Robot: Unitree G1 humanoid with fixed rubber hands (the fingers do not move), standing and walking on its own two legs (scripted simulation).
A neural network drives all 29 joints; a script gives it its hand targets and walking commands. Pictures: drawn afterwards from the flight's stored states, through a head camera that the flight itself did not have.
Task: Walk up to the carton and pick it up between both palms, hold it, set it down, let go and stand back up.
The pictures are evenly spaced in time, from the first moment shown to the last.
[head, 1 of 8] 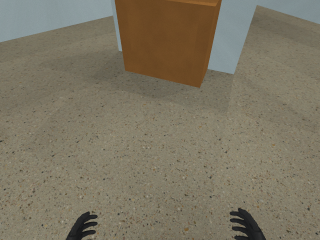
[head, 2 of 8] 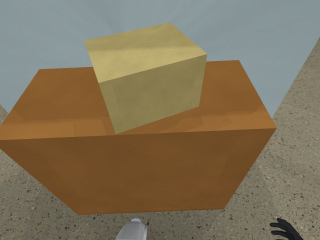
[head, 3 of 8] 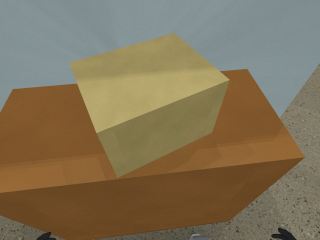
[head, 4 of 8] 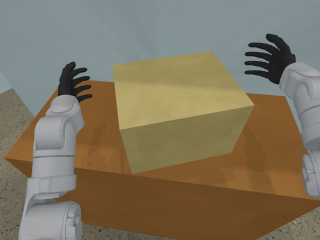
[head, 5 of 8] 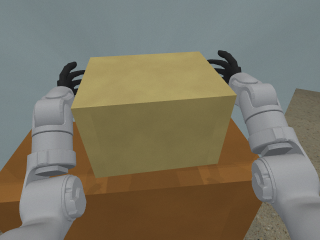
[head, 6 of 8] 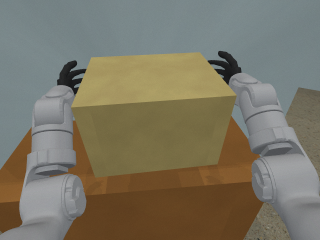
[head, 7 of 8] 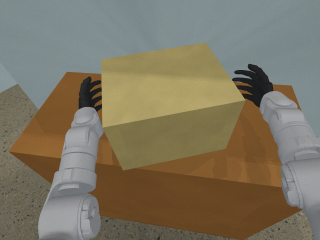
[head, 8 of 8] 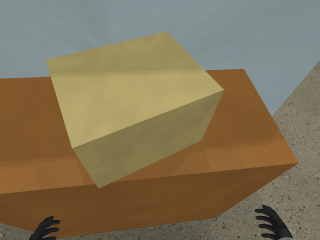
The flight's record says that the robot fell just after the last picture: no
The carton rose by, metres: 0.16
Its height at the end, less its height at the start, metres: +0.00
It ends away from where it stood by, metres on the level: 0.03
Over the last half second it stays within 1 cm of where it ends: yes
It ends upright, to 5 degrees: yes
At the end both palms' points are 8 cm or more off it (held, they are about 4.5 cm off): yes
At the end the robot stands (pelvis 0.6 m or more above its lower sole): yes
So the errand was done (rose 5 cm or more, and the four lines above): yes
